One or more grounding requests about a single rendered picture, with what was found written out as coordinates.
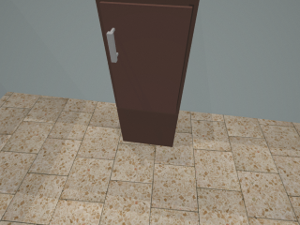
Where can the handle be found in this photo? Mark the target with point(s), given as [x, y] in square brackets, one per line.
[112, 47]

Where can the cupboard door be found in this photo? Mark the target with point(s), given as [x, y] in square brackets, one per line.
[151, 42]

